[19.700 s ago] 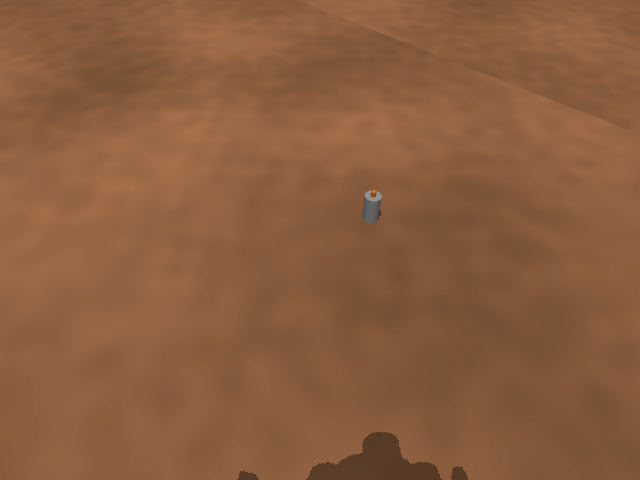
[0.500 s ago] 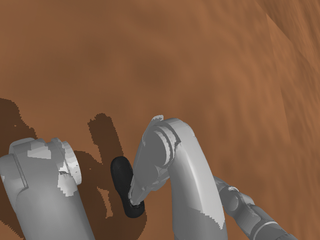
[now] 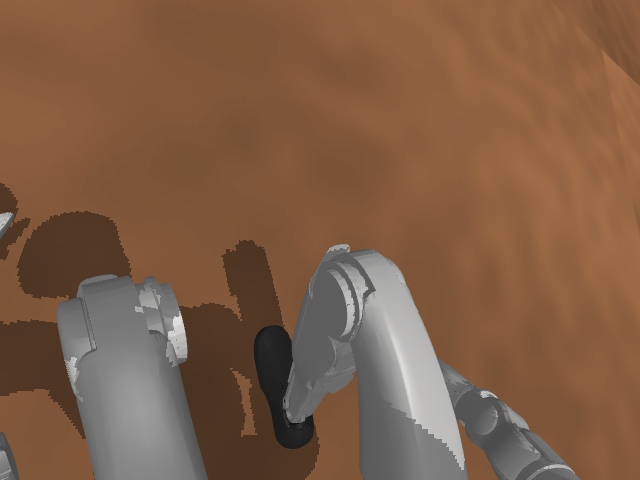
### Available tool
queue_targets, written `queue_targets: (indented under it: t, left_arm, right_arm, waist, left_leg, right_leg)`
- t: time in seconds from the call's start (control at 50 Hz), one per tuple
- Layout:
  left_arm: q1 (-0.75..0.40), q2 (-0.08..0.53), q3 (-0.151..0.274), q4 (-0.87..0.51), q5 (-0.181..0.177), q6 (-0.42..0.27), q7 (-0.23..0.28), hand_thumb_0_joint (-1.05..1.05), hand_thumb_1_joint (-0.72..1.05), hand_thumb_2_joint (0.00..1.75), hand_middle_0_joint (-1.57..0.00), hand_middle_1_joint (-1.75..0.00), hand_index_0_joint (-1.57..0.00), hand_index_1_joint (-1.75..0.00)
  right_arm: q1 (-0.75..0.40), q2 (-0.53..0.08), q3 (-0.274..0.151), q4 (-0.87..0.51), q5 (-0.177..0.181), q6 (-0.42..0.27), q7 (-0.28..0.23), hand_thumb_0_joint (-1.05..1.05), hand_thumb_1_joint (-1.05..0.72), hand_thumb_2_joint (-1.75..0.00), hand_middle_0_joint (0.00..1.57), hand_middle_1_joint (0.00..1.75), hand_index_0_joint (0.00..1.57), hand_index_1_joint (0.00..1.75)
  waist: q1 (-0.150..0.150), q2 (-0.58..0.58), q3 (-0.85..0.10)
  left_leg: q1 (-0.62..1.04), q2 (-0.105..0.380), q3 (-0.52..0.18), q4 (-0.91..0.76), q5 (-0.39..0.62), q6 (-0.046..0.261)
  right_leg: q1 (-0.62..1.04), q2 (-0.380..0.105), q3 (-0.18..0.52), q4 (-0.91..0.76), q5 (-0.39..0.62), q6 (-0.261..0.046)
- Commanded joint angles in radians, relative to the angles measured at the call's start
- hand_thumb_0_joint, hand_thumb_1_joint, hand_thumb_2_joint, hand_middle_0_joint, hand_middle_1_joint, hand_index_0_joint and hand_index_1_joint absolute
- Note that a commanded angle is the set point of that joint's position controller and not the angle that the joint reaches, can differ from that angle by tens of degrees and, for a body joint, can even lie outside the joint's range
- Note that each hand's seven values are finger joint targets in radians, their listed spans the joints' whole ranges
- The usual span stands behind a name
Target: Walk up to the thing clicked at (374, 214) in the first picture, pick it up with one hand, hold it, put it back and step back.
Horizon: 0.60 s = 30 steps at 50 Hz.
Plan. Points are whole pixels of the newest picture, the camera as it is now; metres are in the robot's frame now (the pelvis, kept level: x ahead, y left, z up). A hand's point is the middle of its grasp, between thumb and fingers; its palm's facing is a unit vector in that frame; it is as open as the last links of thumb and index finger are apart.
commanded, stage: settle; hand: left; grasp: from the side
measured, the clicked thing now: out of the picture +0.41 +0.32 -0.14
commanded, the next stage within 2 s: lift in 1.48 s
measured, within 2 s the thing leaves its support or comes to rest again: neither
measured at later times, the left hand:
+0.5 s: hand out of the picture +0.39 +0.34 -0.02, palm faces +0.39 -0.92 -0.06, open 10.1 cm
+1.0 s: hand out of the picture +0.39 +0.32 +0.03, palm faces +0.39 -0.92 -0.04, open 10.2 cm
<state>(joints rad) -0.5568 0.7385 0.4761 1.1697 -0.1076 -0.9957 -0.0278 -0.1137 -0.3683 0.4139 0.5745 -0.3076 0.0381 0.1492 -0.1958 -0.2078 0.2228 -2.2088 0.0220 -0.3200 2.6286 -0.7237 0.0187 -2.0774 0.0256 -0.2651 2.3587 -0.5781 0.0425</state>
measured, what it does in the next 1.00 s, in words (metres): rises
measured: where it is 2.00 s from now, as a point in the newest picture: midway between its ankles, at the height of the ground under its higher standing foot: (219, 441)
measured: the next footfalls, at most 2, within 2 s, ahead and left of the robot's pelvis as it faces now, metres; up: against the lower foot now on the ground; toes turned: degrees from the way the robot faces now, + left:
none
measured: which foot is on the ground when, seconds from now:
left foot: down 0.00-1.00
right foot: down 0.00-1.00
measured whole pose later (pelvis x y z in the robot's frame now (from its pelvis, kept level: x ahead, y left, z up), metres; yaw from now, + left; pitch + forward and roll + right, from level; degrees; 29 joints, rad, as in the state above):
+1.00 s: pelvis +0.02 -0.02 +0.06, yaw +9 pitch +31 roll -6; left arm -0.53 0.43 0.46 0.84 -0.17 -0.62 -0.21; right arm 0.06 -0.31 0.06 0.63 -0.07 0.03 0.06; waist -0.09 -0.02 -0.10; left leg -2.18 0.01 -0.11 2.35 -0.72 0.00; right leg -2.15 -0.03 -0.10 2.26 -0.66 -0.01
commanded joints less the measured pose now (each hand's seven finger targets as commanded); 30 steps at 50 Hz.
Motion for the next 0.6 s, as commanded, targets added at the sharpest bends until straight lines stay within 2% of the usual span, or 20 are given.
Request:
queue_targets:
  t: [0.0,0.04,0.1,0.14,0.18,0.22,0.26,0.28,0.3,0.32,0.34,0.36,0.38,0.4,0.44,0.48,0.5,0.52,0.56,0.58]
  left_arm:
    - [-0.2,0.109,-0.025,-0.272,-0.03,-0.007,-0.017,0.0,0.24,1.26,-1.25,-1.35,-1.24,-1.37]
    - [-0.189,0.086,-0.032,-0.305,-0.035,0.026,-0.03,0.0,0.22,1.26,-1.26,-1.36,-1.26,-1.38]
    - [-0.203,0.051,-0.045,-0.356,-0.037,0.069,-0.043,0.0,0.23,1.25,-1.26,-1.35,-1.25,-1.38]
    - [-0.17,0.034,-0.037,-0.357,-0.043,0.1,-0.052,0.0,0.21,1.24,-1.26,-1.35,-1.25,-1.37]
    - [-0.18,0.048,-0.017,-0.403,-0.042,0.123,-0.057,0.0,0.22,1.25,-1.26,-1.35,-1.25,-1.37]
    - [-0.227,0.017,-0.042,-0.434,-0.046,0.143,-0.065,0.0,0.2,1.24,-1.26,-1.35,-1.25,-1.37]
    - [-0.211,0.008,-0.037,-0.45,-0.05,0.158,-0.072,0.0,0.23,1.25,-1.26,-1.35,-1.26,-1.38]
    - [-0.195,0.011,-0.024,-0.461,-0.051,0.167,-0.074,0.0,0.22,1.25,-1.26,-1.35,-1.25,-1.37]
    - [-0.202,0.005,-0.033,-0.468,-0.052,0.174,-0.078,0.0,0.22,1.24,-1.26,-1.35,-1.25,-1.37]
    - [-0.196,0.003,-0.023,-0.474,-0.057,0.18,-0.084,0.0,0.22,1.25,-1.26,-1.35,-1.25,-1.38]
    - [-0.209,-0.011,-0.043,-0.491,-0.06,0.184,-0.094,0.0,0.19,1.24,-1.26,-1.35,-1.25,-1.38]
    - [-0.207,0.001,-0.023,-0.496,-0.066,0.189,-0.098,0.0,0.19,1.24,-1.27,-1.35,-1.26,-1.38]
    - [-0.197,-0.015,-0.028,-0.488,-0.07,0.196,-0.108,0.0,0.19,1.24,-1.26,-1.35,-1.25,-1.38]
    - [-0.174,-0.008,-0.012,-0.488,-0.072,0.202,-0.114,0.0,0.21,1.23,-1.25,-1.34,-1.24,-1.37]
    - [-0.189,-0.033,-0.035,-0.483,-0.075,0.216,-0.136,0.0,0.18,1.23,-1.26,-1.35,-1.25,-1.37]
    - [-0.191,-0.011,0.002,-0.499,-0.084,0.227,-0.145,0.0,0.16,1.23,-1.25,-1.34,-1.24,-1.37]
    - [-0.2,-0.026,-0.008,-0.509,-0.088,0.235,-0.152,0.0,0.15,1.21,-1.26,-1.34,-1.25,-1.36]
    - [-0.191,-0.035,-0.001,-0.507,-0.097,0.242,-0.156,0.0,0.15,1.21,-1.26,-1.34,-1.25,-1.36]
    - [-0.179,-0.051,0.012,-0.488,-0.104,0.26,-0.165,0.0,0.15,1.22,-1.25,-1.34,-1.24,-1.36]
    - [-0.208,-0.036,0.011,-0.523,-0.1,0.263,-0.166,0.0,0.15,1.22,-1.24,-1.33,-1.23,-1.36]
  right_arm:
    - [0.072,-0.323,-0.171,-0.015,0.042,0.002,-0.018,0.0,-0.9,-0.9,0.2,0.3,0.2,0.3]
    - [0.08,-0.311,-0.198,-0.018,0.064,0.0,-0.021,0.0,-0.9,-0.9,0.2,0.3,0.2,0.3]
    - [0.104,-0.297,-0.23,-0.013,0.091,-0.002,-0.024,0.0,-0.89,-0.9,0.2,0.3,0.2,0.3]
    - [0.111,-0.283,-0.241,-0.027,0.11,0.001,-0.028,0.0,-0.89,-0.9,0.2,0.3,0.2,0.3]
    - [0.125,-0.273,-0.264,-0.03,0.125,0.003,-0.034,0.0,-0.89,-0.9,0.2,0.3,0.2,0.3]
    - [0.136,-0.26,-0.277,-0.031,0.138,0.003,-0.039,0.0,-0.89,-0.9,0.2,0.3,0.2,0.3]
    - [0.15,-0.248,-0.288,-0.028,0.149,0.003,-0.042,0.0,-0.89,-0.9,0.2,0.3,0.2,0.3]
    - [0.158,-0.243,-0.299,-0.027,0.153,0.004,-0.047,0.0,-0.89,-0.9,0.2,0.3,0.2,0.3]
    - [0.169,-0.235,-0.304,-0.022,0.158,0.004,-0.049,0.0,-0.9,-0.9,0.2,0.3,0.2,0.3]
    - [0.175,-0.232,-0.313,-0.022,0.164,0.005,-0.052,0.0,-0.89,-0.9,0.2,0.3,0.2,0.3]
    - [0.181,-0.222,-0.317,-0.019,0.168,0.003,-0.054,0.0,-0.9,-0.9,0.2,0.3,0.2,0.3]
    - [0.192,-0.218,-0.324,-0.014,0.174,0.003,-0.058,0.0,-0.9,-0.9,0.2,0.3,0.2,0.3]
    - [0.205,-0.211,-0.329,-0.009,0.178,0.003,-0.06,0.0,-0.9,-0.9,0.2,0.3,0.2,0.3]
    - [0.212,-0.21,-0.336,-0.007,0.181,0.004,-0.063,0.0,-0.89,-0.9,0.2,0.3,0.2,0.3]
    - [0.216,-0.2,-0.345,-0.003,0.191,0.003,-0.068,0.0,-0.9,-0.9,0.2,0.3,0.2,0.3]
    - [0.224,-0.194,-0.356,-0.003,0.201,0.003,-0.074,0.0,-0.9,-0.9,0.2,0.3,0.2,0.3]
    - [0.226,-0.19,-0.361,-0.009,0.205,0.002,-0.076,0.0,-0.9,-0.9,0.2,0.3,0.2,0.3]
    - [0.229,-0.184,-0.365,-0.011,0.211,0.001,-0.077,0.0,-0.9,-0.9,0.2,0.3,0.2,0.3]
    - [0.238,-0.184,-0.374,-0.008,0.218,-0.001,-0.081,0.0,-0.9,-0.9,0.2,0.3,0.2,0.3]
    - [0.238,-0.183,-0.376,-0.007,0.221,-0.003,-0.083,0.0,-0.9,-0.9,0.2,0.3,0.2,0.3]
  waist:
    - [-0.055,0.532,-0.641]
    - [-0.032,0.527,-0.647]
    - [-0.021,0.531,-0.643]
    - [-0.002,0.516,-0.666]
    - [0.02,0.521,-0.696]
    - [0.011,0.525,-0.709]
    - [0.021,0.525,-0.735]
    - [0.039,0.515,-0.769]
    - [0.035,0.517,-0.794]
    - [0.043,0.499,-0.804]
    - [0.044,0.506,-0.83]
    - [0.051,0.495,-0.841]
    - [0.048,0.483,-0.862]
    - [0.06,0.468,-0.865]
    - [0.05,0.445,-0.856]
    - [0.07,0.427,-0.897]
    - [0.065,0.415,-0.91]
    - [0.076,0.408,-0.932]
    - [0.078,0.396,-0.937]
    - [0.082,0.416,-0.941]
  left_leg:
    - [0.359,0.028,0.089,-0.409,0.086,-0.032]
    - [0.346,0.024,0.097,-0.427,0.052,-0.029]
    - [0.351,0.022,0.096,-0.464,0.009,-0.027]
    - [0.356,0.017,0.1,-0.479,0.005,-0.026]
    - [0.372,0.016,0.107,-0.5,0.0,-0.024]
    - [0.369,0.011,0.117,-0.513,-0.016,-0.021]
    - [0.381,0.007,0.127,-0.518,0.003,-0.021]
    - [0.401,0.005,0.137,-0.514,0.03,-0.02]
    - [0.396,0.002,0.149,-0.507,0.056,-0.019]
    - [0.397,-0.001,0.155,-0.506,0.068,-0.016]
    - [0.4,-0.003,0.167,-0.504,0.083,-0.016]
    - [0.397,-0.005,0.178,-0.494,0.097,-0.012]
    - [0.397,-0.007,0.184,-0.493,0.118,-0.012]
    - [0.392,-0.009,0.192,-0.494,0.131,-0.009]
    - [0.377,-0.011,0.201,-0.5,0.131,-0.005]
    - [0.38,-0.012,0.211,-0.501,0.15,-0.002]
    - [0.378,-0.013,0.213,-0.503,0.152,-0.001]
    - [0.377,-0.015,0.22,-0.502,0.16,0.0]
    - [0.385,-0.017,0.224,-0.509,0.181,-0.002]
    - [0.39,-0.017,0.226,-0.517,0.186,-0.003]
  right_leg:
    - [0.257,0.044,-0.027,-0.16,0.122,-0.061]
    - [0.217,0.039,-0.016,-0.164,0.088,-0.065]
    - [0.164,0.03,-0.004,-0.166,0.053,-0.07]
    - [0.155,0.025,0.005,-0.174,0.043,-0.072]
    - [0.146,0.021,0.018,-0.179,0.03,-0.075]
    - [0.135,0.016,0.029,-0.19,0.019,-0.077]
    - [0.147,0.012,0.038,-0.193,0.027,-0.078]
    - [0.157,0.012,0.047,-0.199,0.04,-0.079]
    - [0.175,0.011,0.054,-0.2,0.053,-0.08]
    - [0.172,0.009,0.061,-0.208,0.059,-0.081]
    - [0.187,0.01,0.069,-0.206,0.065,-0.083]
    - [0.2,0.011,0.076,-0.215,0.074,-0.082]
    - [0.219,0.009,0.08,-0.218,0.087,-0.082]
    - [0.23,0.008,0.085,-0.225,0.093,-0.081]
    - [0.227,0.006,0.094,-0.236,0.089,-0.081]
    - [0.261,0.003,0.105,-0.245,0.1,-0.079]
    - [0.263,0.003,0.106,-0.249,0.099,-0.079]
    - [0.281,0.001,0.113,-0.249,0.104,-0.078]
    - [0.282,-0.004,0.116,-0.252,0.116,-0.078]
    - [0.282,-0.007,0.119,-0.253,0.116,-0.08]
